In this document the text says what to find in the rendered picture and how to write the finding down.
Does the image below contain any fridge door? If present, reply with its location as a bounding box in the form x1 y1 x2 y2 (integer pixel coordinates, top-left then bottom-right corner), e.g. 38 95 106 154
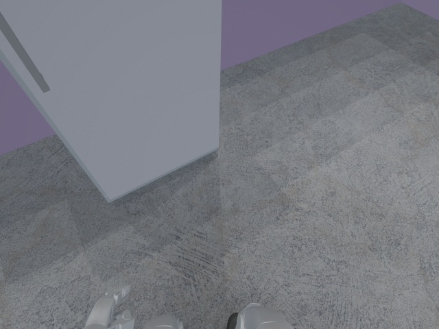
0 0 222 199

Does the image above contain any robot left thigh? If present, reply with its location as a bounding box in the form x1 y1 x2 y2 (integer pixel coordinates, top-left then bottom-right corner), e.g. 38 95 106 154
143 314 184 329

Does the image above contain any left robot hand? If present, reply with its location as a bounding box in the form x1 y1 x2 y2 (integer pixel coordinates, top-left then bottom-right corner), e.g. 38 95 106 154
85 284 135 329

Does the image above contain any handle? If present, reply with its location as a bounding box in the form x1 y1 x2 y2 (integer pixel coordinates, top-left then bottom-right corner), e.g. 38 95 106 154
0 12 50 93

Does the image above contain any robot thigh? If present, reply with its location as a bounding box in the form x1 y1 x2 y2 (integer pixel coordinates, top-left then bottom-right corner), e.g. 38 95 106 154
143 314 184 329
237 306 293 329

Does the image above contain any robot right thigh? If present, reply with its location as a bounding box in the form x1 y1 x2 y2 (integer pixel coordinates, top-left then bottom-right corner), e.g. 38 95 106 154
237 306 293 329

